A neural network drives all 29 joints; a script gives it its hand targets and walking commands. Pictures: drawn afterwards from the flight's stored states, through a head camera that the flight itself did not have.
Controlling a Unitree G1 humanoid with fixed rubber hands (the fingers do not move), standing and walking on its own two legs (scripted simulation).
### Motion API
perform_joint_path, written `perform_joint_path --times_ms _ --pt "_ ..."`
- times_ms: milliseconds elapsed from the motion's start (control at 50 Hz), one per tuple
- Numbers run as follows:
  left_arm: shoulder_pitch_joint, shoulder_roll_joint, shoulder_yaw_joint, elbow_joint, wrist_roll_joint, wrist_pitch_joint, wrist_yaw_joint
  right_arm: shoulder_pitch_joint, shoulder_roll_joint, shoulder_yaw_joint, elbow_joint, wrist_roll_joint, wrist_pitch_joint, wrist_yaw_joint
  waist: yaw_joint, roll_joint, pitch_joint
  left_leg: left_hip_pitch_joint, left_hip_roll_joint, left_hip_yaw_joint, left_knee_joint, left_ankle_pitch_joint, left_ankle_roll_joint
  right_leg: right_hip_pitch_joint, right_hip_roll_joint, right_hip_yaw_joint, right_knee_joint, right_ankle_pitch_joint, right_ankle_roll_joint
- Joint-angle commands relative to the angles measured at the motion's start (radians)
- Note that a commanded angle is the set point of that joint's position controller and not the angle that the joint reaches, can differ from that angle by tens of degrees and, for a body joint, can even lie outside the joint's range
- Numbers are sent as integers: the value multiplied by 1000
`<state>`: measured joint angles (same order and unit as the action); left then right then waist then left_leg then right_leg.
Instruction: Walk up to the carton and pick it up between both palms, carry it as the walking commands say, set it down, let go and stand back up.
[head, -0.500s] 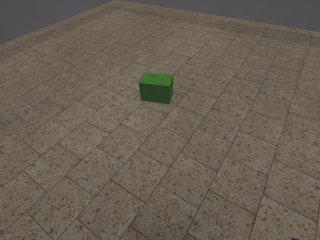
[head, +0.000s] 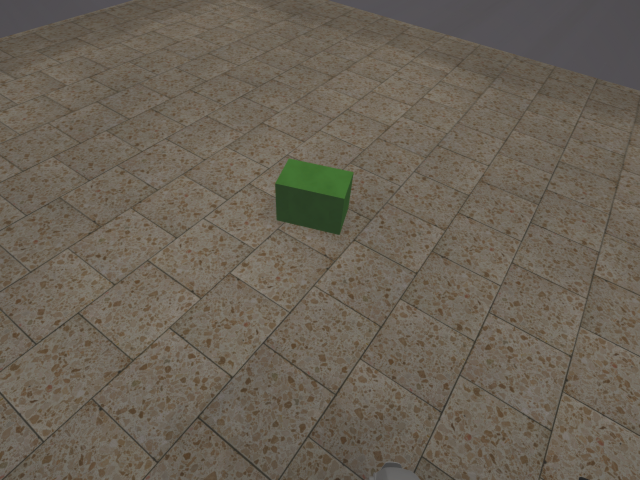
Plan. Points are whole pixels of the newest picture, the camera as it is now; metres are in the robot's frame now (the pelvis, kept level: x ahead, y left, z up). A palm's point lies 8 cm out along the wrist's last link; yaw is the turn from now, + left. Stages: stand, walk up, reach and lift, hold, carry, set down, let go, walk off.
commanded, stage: walk up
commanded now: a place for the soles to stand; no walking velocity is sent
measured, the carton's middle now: (314, 196) +1.33 -0.04 -0.67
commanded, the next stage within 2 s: none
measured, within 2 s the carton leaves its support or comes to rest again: neither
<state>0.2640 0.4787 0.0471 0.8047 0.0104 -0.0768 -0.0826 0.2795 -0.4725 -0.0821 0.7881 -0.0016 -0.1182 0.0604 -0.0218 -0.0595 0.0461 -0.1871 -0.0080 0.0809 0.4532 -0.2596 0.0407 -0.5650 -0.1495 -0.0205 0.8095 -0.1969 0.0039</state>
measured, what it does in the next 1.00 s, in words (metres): walks ahead: right foot, then left foot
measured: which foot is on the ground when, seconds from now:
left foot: down 0.00-0.18, up 0.20-0.54, down 0.56-1.00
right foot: up 0.00-0.14, down 0.16-0.58, up 0.60-0.96, down 0.98-1.00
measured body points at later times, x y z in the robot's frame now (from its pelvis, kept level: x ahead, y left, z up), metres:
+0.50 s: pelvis +0.24 -0.03 +0.00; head +0.26 -0.03 +0.45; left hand +0.29 +0.32 -0.08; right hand +0.39 -0.36 -0.09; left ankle +0.38 +0.10 -0.71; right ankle +0.22 -0.15 -0.74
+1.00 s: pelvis +0.46 -0.04 -0.01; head +0.48 -0.05 +0.44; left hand +0.63 +0.29 -0.08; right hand +0.49 -0.40 -0.10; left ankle +0.40 +0.09 -0.74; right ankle +0.56 -0.16 -0.74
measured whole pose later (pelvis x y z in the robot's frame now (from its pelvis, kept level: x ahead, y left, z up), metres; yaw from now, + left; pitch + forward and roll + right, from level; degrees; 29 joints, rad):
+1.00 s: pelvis +0.46 -0.04 -0.01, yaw -2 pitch -1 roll +1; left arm 0.19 0.48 0.09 0.78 0.01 -0.08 -0.09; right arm 0.38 -0.51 -0.07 0.77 -0.01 -0.09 0.04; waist -0.06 0.00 0.05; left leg -0.15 0.07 0.13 0.61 -0.42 0.01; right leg -0.40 -0.06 -0.06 0.53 -0.12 -0.03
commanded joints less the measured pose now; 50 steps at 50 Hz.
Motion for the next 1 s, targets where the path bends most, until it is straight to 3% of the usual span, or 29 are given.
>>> perform_joint_path --times_ms 0,80,100,120,140,160,180,200,220,260,280,340,400,460,500,540,560,580,600,620,660,700,760,820,880,920,960,980 --pt "-94 141 53 -65 6 -11 -18 -11 -245 -58 -52 3 -14 -3 -26 188 11 -60 221 -165 -240 -39 171 51 23 -33 -148 116 -6" --pt "-126 132 68 -61 1 -14 -24 -4 -255 -47 -45 5 0 -13 -5 183 10 -49 259 -158 -169 85 150 167 64 -50 -229 84 -39" --pt "-106 131 71 -53 0 -17 -21 -2 -253 -43 -45 6 3 -17 14 162 0 -48 255 -141 -106 140 137 238 80 -59 -278 84 -50" --pt "-48 143 80 -33 1 -19 -12 6 -236 -34 -47 6 5 -22 48 117 -35 -76 228 -103 16 261 117 378 114 -72 -314 57 -65" --pt "90 183 100 5 4 -25 2 26 -189 -16 -54 -2 6 -25 109 15 -119 -158 158 -42 286 325 89 605 104 -22 -337 -4 -100" --pt "179 285 129 -9 9 -33 18 75 -119 8 -86 9 2 -27 145 -231 -227 -415 39 20 656 61 25 801 -196 404 -446 -232 -189" --pt "160 341 129 -29 -12 -30 26 73 -186 -2 -75 16 7 -37 130 -164 -245 -524 -11 -88 763 -227 24 768 -301 628 -531 -283 -267" --pt "97 307 124 -45 -25 -25 28 37 -232 -9 -59 16 15 -39 114 -43 -169 -542 57 -156 798 -159 23 689 -262 519 -533 -301 -277" --pt "56 258 110 -54 -24 -24 31 35 -228 -9 -49 11 16 -34 89 -20 -105 -531 99 -148 759 -102 16 582 -223 403 -538 -265 -269" --pt "-9 210 90 -75 -22 -27 33 69 -214 -16 -18 -1 21 -18 39 -48 -35 -443 141 -125 593 -52 -19 412 -139 212 -578 -170 -223" --pt "-16 204 88 -83 -18 -28 30 86 -203 -18 -5 -10 24 -9 32 -66 -26 -394 133 -99 530 -47 -36 356 -113 163 -582 -128 -224" --pt "16 225 92 -93 -8 -37 20 13 -169 -21 -25 -22 33 11 50 -83 -15 -371 134 -67 382 -4 -53 326 -115 136 -604 -195 -249" --pt "21 234 91 -100 -4 -39 14 -61 -158 -22 -44 -20 33 23 59 -78 6 -331 123 -40 249 88 -47 303 -107 117 -615 -256 -228" --pt "31 237 82 -99 -2 -35 12 -109 -147 -26 -52 -13 29 30 62 -61 22 -241 90 -9 163 135 -35 277 -97 92 -595 -229 -211" --pt "31 238 75 -95 -3 -31 16 -101 -150 -33 -55 -13 23 27 42 -46 25 -166 69 1 118 102 -15 274 -107 84 -537 -159 -204" --pt "57 197 51 -97 -10 -26 25 11 -173 -52 -30 -29 12 10 -26 44 -38 41 21 5 41 34 14 241 -56 9 -309 71 -166" --pt "84 149 30 -110 -19 -21 34 143 -223 -73 -2 -53 4 -7 -84 193 -134 230 124 -179 -32 -102 59 138 15 -71 8 120 -120" --pt "107 104 16 -138 -15 -20 37 204 -338 -102 -22 -44 -1 -20 -113 369 -156 390 405 -670 -175 -320 170 -190 167 -50 295 -229 -50" --pt "120 194 38 -99 -5 -13 50 145 -325 -99 -43 6 -2 -25 -77 168 -156 322 449 -670 -188 -308 216 -194 131 122 384 -269 -46" --pt "118 213 47 -79 -10 -14 49 76 -282 -82 -53 16 2 -26 -33 104 -99 232 415 -559 -169 -228 216 -186 100 148 399 -212 -47" --pt "132 197 57 -60 -7 -16 41 12 -217 -60 -71 14 4 -27 9 148 -30 90 333 -342 -188 -69 178 -123 30 143 286 -136 -33" --pt "138 173 55 -40 -3 -8 24 10 -217 -58 -72 -2 -1 -26 6 198 -32 13 290 -214 -182 91 177 -26 29 99 176 -128 -6" --pt "50 150 55 -57 1 2 7 39 -235 -66 -73 -9 -12 -23 -17 202 -18 0 298 -180 -212 59 199 -31 16 39 58 -67 7" --pt "-29 130 59 -65 4 2 -8 40 -242 -64 -75 -7 -9 -18 -28 196 8 -35 270 -140 -220 0 175 22 24 -11 -78 33 -4" --pt "-66 122 69 -65 1 0 -19 36 -247 -53 -75 -2 3 -14 -19 189 16 -65 252 -109 -196 -16 153 126 66 -51 -176 55 -14" --pt "-55 120 75 -60 0 -3 -17 24 -252 -47 -79 0 13 -15 5 176 6 -76 261 -101 -128 33 144 217 97 -69 -236 31 -28" --pt "39 152 94 -33 2 -11 1 41 -205 -23 -83 -2 17 -21 63 84 -50 -147 215 -40 99 188 105 463 141 -62 -321 -7 -59" --pt "180 209 118 -8 6 -18 17 54 -152 -6 -99 -5 14 -25 131 -85 -123 -260 133 26 419 180 63 645 17 129 -403 -113 -108"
